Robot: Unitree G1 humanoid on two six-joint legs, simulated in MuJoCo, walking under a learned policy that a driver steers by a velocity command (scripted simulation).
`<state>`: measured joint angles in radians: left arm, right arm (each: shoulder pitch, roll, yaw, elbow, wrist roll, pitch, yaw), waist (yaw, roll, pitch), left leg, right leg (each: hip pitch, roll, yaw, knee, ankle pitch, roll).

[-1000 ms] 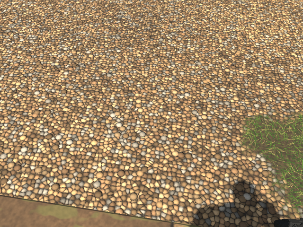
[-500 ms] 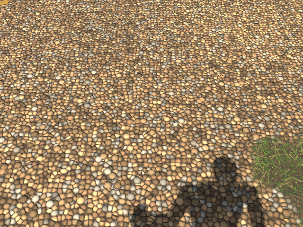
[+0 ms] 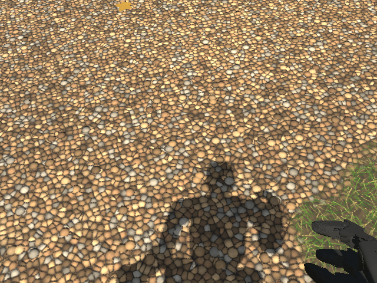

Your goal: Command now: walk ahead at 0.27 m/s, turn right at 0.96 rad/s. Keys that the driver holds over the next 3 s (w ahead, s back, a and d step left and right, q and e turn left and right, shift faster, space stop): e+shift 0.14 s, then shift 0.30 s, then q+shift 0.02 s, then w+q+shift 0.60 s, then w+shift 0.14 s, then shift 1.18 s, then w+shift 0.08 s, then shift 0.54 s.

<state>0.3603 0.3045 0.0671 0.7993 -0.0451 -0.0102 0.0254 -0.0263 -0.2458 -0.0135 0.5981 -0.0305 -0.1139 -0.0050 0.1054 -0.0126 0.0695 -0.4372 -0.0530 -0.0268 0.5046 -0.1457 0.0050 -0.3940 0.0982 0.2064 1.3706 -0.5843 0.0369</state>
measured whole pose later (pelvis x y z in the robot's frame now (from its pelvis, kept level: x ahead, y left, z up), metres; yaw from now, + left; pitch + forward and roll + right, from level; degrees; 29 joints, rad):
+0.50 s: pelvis +0.15 +0.00 +0.02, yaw -17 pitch +3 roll +1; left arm 0.07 0.26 0.03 0.59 0.01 0.03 0.00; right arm 0.15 -0.33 -0.05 0.79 0.01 0.00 0.01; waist -0.03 0.03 0.04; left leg -0.46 0.06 0.03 0.99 -0.50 -0.08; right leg -0.38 0.02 0.02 0.50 -0.16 -0.04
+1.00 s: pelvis +0.35 +0.02 +0.02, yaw +3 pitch +5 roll -2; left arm 0.00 0.27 0.03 0.61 0.03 -0.03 -0.05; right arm 0.58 -0.25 -0.07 0.87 -0.01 -0.04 0.01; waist -0.15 -0.02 -0.02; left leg 0.01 -0.04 -0.22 0.28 -0.36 0.08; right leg -0.64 -0.01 0.03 0.71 -0.15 0.06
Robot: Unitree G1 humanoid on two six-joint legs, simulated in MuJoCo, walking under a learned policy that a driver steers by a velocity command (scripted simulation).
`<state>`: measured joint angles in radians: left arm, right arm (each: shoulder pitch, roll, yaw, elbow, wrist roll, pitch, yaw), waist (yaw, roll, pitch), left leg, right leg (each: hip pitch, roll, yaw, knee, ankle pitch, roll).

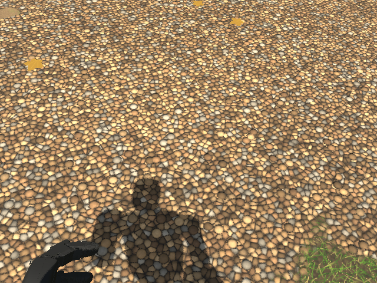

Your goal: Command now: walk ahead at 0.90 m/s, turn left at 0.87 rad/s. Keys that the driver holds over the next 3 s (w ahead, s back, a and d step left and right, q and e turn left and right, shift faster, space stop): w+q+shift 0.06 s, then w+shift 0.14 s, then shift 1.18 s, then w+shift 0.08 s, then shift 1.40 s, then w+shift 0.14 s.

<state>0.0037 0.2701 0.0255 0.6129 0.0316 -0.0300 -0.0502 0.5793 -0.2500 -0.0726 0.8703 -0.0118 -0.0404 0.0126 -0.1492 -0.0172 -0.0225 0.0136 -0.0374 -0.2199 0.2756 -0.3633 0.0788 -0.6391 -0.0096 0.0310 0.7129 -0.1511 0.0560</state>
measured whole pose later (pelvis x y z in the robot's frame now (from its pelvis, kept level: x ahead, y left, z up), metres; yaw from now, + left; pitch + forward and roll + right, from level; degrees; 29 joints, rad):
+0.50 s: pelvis +0.37 +0.03 -0.03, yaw +13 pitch +2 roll -2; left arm 0.46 0.30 0.04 0.89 -0.02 -0.09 0.02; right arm -0.04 -0.26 -0.01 0.63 -0.02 -0.09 0.05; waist 0.09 0.04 0.05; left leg -0.55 -0.05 -0.02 0.55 0.04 0.08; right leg 0.03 0.00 -0.07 0.61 -0.51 0.02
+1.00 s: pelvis +0.50 +0.03 -0.01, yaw +14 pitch +0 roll +1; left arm 0.17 0.24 0.01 0.83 0.02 -0.01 0.03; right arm 0.18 -0.24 -0.02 0.85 -0.02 -0.01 -0.01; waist -0.02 0.01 0.01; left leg -0.28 -0.06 -0.03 0.52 -0.23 0.03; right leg -0.28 -0.03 0.04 0.56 -0.27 0.03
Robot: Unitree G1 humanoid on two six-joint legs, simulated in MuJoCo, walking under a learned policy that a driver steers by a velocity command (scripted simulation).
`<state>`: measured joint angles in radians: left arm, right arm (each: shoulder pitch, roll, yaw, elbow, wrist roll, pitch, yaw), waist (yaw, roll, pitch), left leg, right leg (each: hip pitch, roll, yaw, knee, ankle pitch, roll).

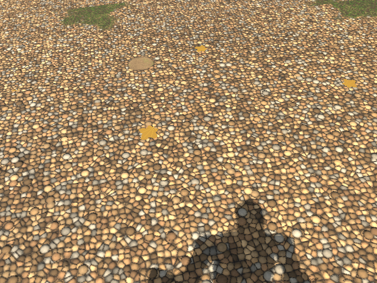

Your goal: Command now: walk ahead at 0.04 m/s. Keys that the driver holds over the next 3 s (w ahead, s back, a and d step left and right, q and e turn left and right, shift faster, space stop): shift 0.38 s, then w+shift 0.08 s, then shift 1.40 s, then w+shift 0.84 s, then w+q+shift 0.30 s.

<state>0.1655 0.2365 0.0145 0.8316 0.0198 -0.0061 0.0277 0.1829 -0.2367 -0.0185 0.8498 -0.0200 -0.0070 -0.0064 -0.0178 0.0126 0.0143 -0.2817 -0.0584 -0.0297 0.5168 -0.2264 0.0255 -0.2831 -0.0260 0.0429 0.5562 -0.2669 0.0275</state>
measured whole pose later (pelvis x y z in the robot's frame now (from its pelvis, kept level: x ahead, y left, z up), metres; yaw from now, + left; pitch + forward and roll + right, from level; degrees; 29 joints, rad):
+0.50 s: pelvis +0.05 -0.02 +0.00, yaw +0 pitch -1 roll +0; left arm 0.22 0.24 0.03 1.00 -0.02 -0.04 0.02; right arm 0.20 -0.24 -0.04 1.00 0.02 -0.01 -0.03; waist 0.01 0.00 0.00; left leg -0.25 -0.02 -0.03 0.65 -0.43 0.03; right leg -0.18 0.01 0.02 0.54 -0.36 -0.04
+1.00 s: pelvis +0.12 +0.01 +0.01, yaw +0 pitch -1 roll +1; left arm 0.13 0.23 0.04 1.06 0.00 0.01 0.04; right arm 0.18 -0.22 -0.02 1.06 0.00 -0.02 -0.02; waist -0.01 0.00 0.03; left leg -0.12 -0.04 0.02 0.44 -0.30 0.03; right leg -0.21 -0.03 0.01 0.49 -0.27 0.02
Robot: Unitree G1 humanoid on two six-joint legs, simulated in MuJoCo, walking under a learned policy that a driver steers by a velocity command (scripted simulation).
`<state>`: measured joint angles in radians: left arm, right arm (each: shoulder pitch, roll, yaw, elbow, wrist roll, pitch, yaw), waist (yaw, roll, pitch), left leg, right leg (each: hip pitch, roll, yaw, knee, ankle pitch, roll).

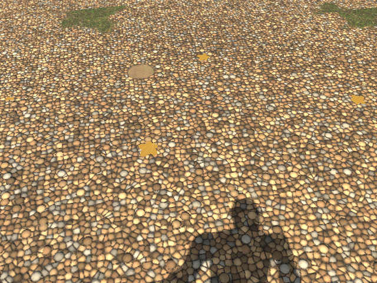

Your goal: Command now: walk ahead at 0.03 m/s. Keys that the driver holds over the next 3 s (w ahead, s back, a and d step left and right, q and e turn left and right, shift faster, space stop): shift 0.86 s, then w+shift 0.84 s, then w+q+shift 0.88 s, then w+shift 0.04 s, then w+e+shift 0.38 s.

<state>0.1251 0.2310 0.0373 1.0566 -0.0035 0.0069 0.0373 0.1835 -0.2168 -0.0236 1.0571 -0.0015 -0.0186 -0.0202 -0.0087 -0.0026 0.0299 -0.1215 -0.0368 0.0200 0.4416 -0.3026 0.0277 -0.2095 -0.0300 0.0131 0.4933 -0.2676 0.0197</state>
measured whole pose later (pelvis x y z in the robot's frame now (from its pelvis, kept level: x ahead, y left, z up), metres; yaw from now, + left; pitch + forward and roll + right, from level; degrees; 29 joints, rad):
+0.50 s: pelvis +0.00 -0.01 +0.00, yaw +0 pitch -2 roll +0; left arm 0.14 0.21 0.04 1.13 0.00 0.01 0.04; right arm 0.22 -0.21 -0.02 1.11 0.00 0.00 -0.04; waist 0.00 0.00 0.05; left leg -0.12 0.00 0.02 0.45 -0.31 0.01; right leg -0.19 0.00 0.00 0.48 -0.26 -0.01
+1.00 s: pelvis +0.00 -0.02 +0.00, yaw -1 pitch +0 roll +0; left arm 0.24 0.20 0.05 1.12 -0.03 -0.03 0.03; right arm 0.36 -0.19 -0.04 1.11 0.02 -0.05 -0.04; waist -0.01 0.01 -0.01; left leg -0.16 0.01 0.01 0.50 -0.40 0.05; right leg -0.30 0.00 -0.02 0.67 -0.43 -0.04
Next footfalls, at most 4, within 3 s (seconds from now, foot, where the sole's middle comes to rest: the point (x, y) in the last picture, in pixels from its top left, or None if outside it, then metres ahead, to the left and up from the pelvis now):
1.60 left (192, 280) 0.52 0.02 -0.78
2.06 right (226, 175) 0.97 -0.13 -0.78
2.54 left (152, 128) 1.26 0.20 -0.78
2.96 right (125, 85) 1.64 0.38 -0.82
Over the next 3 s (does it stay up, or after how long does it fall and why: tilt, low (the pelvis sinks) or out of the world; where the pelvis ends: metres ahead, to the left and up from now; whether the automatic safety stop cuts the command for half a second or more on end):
stays up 1.49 0.35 -0.06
